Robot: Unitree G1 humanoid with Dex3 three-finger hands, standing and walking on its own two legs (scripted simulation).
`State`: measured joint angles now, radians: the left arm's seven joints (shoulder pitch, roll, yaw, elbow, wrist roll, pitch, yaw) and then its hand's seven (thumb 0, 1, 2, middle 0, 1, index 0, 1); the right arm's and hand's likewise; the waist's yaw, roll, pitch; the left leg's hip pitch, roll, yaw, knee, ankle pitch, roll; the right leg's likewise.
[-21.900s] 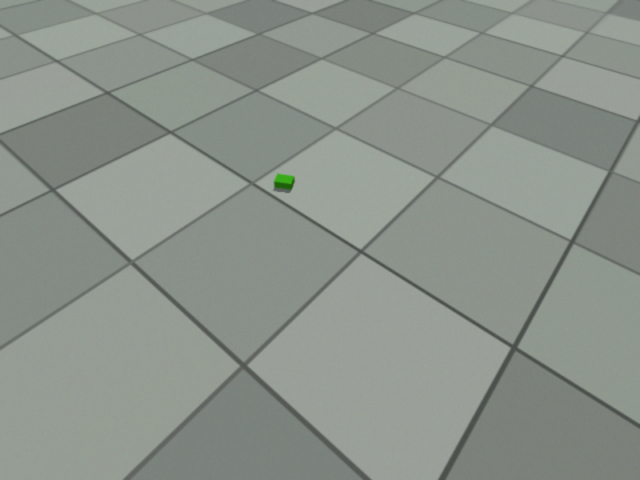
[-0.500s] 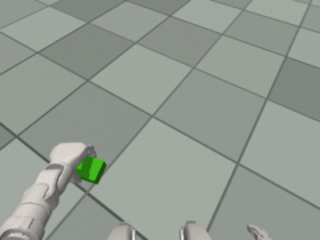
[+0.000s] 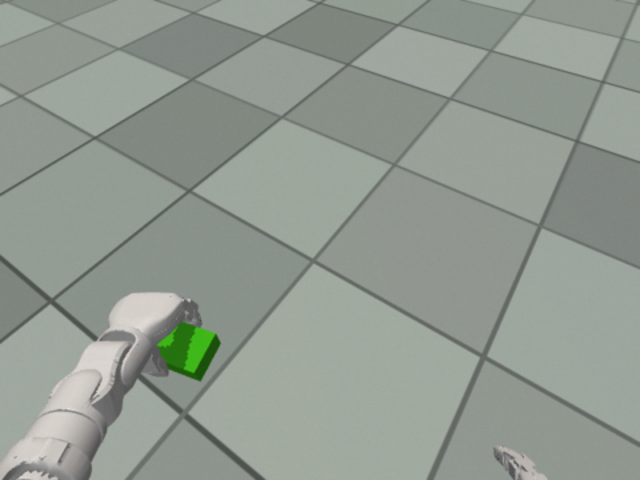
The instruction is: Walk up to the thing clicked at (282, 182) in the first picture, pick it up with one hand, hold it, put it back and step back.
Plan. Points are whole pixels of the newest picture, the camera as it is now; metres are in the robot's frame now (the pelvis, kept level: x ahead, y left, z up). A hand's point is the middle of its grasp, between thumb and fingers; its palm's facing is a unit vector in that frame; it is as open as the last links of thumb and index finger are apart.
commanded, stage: hold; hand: left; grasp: from above
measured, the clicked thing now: (182, 348) +0.32 +0.20 -0.08
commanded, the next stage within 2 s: crouch in 1.64 s
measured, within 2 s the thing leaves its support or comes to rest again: neither
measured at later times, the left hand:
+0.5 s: hand (157, 351) +0.29 +0.21 -0.02, palm faces -0.46 -0.01 -0.89, open 8.4 cm
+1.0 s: hand (156, 355) +0.28 +0.21 -0.01, palm faces -0.45 -0.02 -0.89, open 8.4 cm
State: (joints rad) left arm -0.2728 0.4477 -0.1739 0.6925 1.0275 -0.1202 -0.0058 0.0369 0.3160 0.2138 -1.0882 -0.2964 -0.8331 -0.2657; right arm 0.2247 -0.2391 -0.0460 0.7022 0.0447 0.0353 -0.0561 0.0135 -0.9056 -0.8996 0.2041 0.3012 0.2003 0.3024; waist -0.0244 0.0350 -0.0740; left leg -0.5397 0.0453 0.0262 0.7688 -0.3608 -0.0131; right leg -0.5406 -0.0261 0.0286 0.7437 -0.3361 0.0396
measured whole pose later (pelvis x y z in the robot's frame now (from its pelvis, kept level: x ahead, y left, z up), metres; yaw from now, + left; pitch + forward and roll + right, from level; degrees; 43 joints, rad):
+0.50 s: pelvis -0.01 -0.01 +0.01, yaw +0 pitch +4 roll +0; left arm -0.23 0.44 -0.18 0.61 1.01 -0.11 -0.07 0.04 0.31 0.22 -1.10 -0.29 -0.85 -0.25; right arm 0.20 -0.25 -0.04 0.67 0.05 0.07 -0.07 0.01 -0.91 -0.90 0.20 0.30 0.20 0.30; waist -0.01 0.04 -0.05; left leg -0.43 0.04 0.04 0.67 -0.31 -0.02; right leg -0.45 -0.03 0.04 0.68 -0.30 0.03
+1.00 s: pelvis -0.01 -0.01 +0.02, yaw -1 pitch +2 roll +1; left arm -0.19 0.44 -0.19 0.53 0.99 -0.10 -0.09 0.04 0.30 0.23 -1.11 -0.28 -0.86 -0.24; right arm 0.18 -0.25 -0.02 0.67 0.06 0.06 -0.08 0.02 -0.91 -0.90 0.20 0.30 0.20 0.30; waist 0.00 0.05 -0.02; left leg -0.36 0.04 0.04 0.60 -0.27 -0.02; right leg -0.38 -0.03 0.04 0.61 -0.26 0.03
